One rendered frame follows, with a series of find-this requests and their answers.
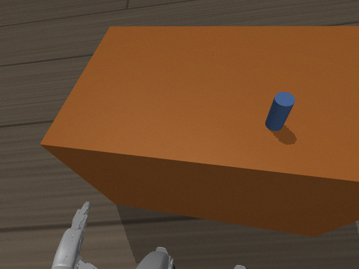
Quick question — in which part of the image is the can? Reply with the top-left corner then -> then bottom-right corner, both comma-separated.
265,92 -> 295,131

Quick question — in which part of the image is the left robot hand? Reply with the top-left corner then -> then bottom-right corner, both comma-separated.
52,201 -> 98,269

